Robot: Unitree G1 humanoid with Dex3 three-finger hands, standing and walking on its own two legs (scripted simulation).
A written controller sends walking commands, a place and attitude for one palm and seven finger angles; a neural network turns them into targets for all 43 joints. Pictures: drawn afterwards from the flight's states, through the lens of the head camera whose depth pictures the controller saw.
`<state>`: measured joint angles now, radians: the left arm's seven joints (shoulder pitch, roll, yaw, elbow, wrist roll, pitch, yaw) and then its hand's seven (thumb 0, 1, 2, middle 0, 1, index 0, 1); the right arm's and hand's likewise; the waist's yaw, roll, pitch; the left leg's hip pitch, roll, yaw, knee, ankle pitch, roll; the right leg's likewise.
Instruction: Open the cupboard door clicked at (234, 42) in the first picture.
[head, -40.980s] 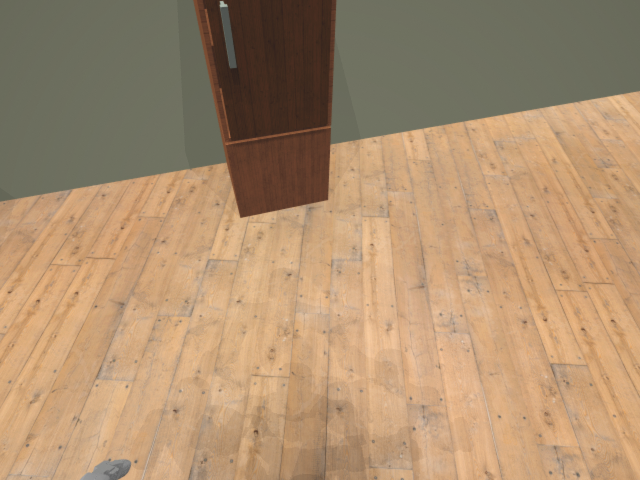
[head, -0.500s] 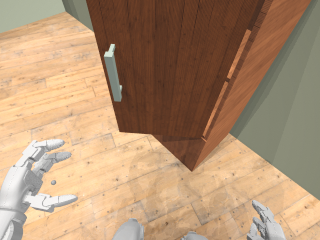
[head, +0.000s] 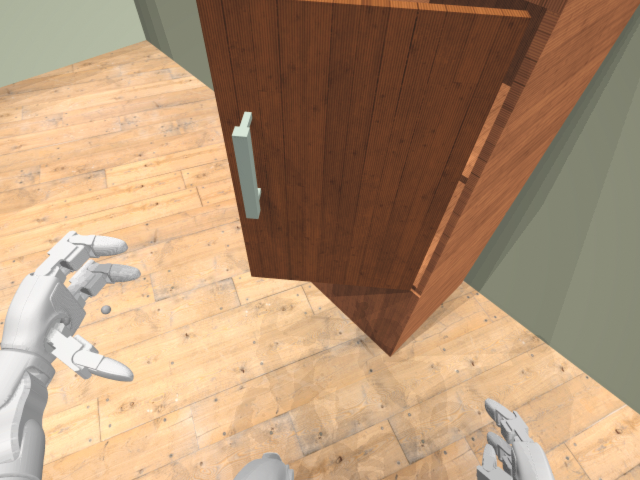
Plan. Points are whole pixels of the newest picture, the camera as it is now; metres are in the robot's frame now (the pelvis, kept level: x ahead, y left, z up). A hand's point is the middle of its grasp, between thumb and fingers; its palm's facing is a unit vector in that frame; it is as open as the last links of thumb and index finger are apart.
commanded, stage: raise the hand with hooked fingers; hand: left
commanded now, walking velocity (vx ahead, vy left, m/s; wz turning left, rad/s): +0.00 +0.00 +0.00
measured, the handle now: (250, 168) +0.53 +0.15 +0.06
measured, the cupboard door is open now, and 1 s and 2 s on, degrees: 42 42 42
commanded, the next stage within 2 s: move the hooked fingers beside the handle in 0.56 s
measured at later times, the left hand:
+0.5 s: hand (123, 293) +0.30 +0.25 +0.08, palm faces +0.01 -1.00 -0.04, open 14.0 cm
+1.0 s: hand (149, 263) +0.34 +0.24 +0.07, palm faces -0.01 -1.00 -0.03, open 14.0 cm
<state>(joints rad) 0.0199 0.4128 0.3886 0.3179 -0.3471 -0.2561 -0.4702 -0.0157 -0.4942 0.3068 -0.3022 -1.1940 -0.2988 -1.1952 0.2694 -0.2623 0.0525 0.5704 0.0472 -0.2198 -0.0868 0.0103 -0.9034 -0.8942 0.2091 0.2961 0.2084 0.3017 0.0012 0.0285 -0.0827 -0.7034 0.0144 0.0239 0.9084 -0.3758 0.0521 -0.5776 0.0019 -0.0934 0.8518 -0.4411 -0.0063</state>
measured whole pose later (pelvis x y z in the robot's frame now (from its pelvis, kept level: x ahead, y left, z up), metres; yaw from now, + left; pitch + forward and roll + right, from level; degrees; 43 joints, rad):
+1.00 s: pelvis +0.00 -0.02 +0.00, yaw -1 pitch +11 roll -2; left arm -0.23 0.44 0.41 0.60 -0.31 -0.28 -0.48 -0.02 -0.50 0.30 -0.30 -1.20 -0.30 -1.20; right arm 0.27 -0.27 0.04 0.60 0.05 -0.15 -0.09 0.01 -0.91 -0.89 0.21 0.30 0.21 0.30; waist -0.03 0.02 -0.08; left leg -0.70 0.03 0.03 0.88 -0.37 0.02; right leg -0.59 0.02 -0.09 0.85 -0.44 -0.04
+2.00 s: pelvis +0.00 -0.01 -0.01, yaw -2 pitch +16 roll -3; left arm -0.67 0.50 0.39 1.01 -0.19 -0.38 -0.37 -0.02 -0.50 0.30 -0.30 -1.20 -0.30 -1.20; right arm 0.35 -0.28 0.03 0.64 0.03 0.00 -0.06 0.01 -0.91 -0.89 0.21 0.30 0.21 0.30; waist -0.10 0.01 -0.09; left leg -0.85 0.04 0.04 0.96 -0.39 0.04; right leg -0.74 0.02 -0.07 0.91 -0.45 -0.02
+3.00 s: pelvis +0.01 -0.01 -0.02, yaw -3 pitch +19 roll -4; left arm -0.75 0.54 0.41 1.08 -0.16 -0.38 -0.37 -0.02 -0.50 0.30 -0.30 -1.20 -0.30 -1.20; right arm 0.34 -0.27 0.04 0.61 0.02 0.06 -0.04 0.00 -0.91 -0.89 0.21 0.30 0.21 0.30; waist -0.12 0.01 -0.11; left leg -0.92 0.05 0.03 1.01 -0.43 0.04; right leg -0.80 0.04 -0.07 0.94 -0.47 -0.01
